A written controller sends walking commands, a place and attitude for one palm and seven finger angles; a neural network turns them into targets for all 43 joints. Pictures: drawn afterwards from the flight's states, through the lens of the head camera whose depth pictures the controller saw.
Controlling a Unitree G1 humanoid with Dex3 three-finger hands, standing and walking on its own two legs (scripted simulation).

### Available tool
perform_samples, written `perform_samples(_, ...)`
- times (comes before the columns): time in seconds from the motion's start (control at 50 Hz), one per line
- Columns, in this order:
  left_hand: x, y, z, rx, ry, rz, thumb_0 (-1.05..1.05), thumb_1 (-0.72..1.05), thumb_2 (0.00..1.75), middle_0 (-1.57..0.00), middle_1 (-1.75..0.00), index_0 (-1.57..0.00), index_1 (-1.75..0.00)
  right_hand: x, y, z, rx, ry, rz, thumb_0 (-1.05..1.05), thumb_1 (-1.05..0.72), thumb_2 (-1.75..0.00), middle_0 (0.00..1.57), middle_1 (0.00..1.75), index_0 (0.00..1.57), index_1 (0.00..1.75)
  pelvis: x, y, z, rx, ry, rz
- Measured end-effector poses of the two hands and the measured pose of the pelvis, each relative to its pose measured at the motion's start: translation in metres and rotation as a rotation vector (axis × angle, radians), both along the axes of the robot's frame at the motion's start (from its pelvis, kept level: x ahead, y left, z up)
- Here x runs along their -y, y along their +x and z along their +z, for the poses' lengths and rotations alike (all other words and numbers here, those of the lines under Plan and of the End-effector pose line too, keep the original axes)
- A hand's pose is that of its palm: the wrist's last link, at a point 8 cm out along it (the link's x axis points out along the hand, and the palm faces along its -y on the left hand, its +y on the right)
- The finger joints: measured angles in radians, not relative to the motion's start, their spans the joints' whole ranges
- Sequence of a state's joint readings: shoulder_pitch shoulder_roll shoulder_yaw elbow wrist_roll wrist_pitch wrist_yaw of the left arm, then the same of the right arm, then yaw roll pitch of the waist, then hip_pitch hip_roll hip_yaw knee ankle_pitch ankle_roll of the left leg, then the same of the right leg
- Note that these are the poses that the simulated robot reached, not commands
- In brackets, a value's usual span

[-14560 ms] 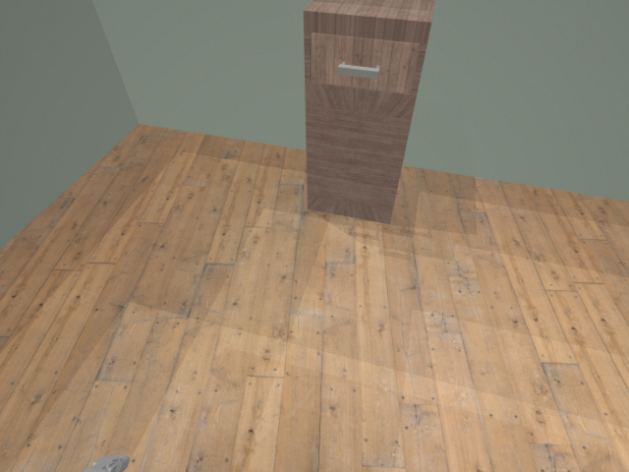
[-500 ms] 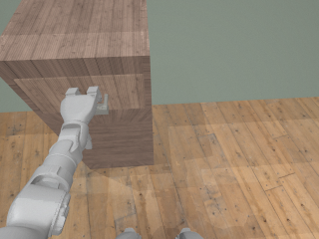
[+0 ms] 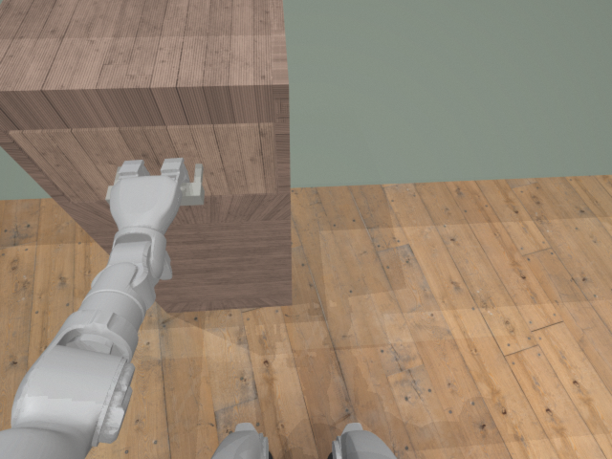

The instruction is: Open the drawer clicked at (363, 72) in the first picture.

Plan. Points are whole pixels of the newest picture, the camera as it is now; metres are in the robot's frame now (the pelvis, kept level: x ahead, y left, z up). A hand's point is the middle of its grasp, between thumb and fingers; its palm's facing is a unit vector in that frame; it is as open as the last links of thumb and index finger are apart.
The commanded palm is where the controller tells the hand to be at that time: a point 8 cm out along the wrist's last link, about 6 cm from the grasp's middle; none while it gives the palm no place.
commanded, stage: lower the fingers behind the handle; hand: left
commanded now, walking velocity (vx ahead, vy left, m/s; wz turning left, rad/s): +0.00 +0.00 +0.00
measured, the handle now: (158, 183) +0.50 +0.21 +0.00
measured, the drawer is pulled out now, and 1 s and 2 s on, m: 0.00 0.00 0.03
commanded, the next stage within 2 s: close the thumb around the handle in 0.34 s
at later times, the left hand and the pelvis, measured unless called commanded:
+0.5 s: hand (159, 223) +0.45 +0.20 -0.02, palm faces -0.04 -0.03 -1.00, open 13.8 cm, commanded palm +0.43 +0.20 +0.03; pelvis +0.00 +0.00 +0.00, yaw -1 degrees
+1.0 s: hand (157, 220) +0.45 +0.21 -0.02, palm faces -0.05 -0.04 -1.00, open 6.4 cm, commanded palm +0.43 +0.21 +0.03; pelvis +0.00 +0.01 +0.00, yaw -1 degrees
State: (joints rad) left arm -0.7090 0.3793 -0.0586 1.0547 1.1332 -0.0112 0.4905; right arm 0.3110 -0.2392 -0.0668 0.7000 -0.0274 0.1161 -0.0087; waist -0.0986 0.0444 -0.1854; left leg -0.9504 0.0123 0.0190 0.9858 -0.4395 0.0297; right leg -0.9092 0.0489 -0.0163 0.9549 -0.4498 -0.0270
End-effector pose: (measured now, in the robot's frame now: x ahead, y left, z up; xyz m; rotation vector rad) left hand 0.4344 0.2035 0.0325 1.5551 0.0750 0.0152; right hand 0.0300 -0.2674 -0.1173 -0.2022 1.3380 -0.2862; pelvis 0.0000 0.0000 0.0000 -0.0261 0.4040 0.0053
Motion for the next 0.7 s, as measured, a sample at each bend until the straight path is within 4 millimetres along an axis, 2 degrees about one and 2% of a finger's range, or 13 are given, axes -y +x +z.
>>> perform_samples(0.26, 0.001, 0.002, 0.001, -0.032, -0.01, 0.001, 0.0, -0.49, 0.3, -0.29, -1.2, -0.32, -1.2, -0.006, -0.002, 0.002, 0.004, 0.007, -0.013, 0.0, -0.91, -0.9, 0.2, 0.29, 0.2, 0.3, -0.001, 0.001, 0.002, 0.007, 0.0, -0.008)
perform_samples(0.5, -0.002, -0.006, 0.002, 0.001, -0.019, -0.014, 0.0, -0.49, 0.3, -0.28, -1.2, -0.32, -1.2, -0.007, 0.002, 0.002, 0.003, 0.013, -0.01, 0.0, -0.91, -0.9, 0.2, 0.29, 0.2, 0.3, -0.003, 0.004, 0.004, 0.015, -0.002, -0.01)
perform_samples(0.6, -0.003, -0.004, 0.002, -0.003, -0.017, -0.001, 0.0, -0.39, 0.34, -0.29, -1.21, -0.33, -1.21, -0.007, 0.007, 0.004, 0.015, 0.008, -0.005, 0.0, -0.91, -0.9, 0.2, 0.29, 0.2, 0.3, -0.004, 0.003, 0.004, 0.015, -0.002, -0.008)
perform_samples(0.7, -0.004, -0.002, 0.002, -0.014, -0.016, 0.0, 0.0, -0.2, 0.43, -0.31, -1.24, -0.34, -1.23, -0.006, 0.009, 0.006, 0.025, 0.001, -0.005, 0.0, -0.91, -0.9, 0.2, 0.29, 0.2, 0.3, -0.005, 0.003, 0.004, 0.014, -0.003, -0.009)
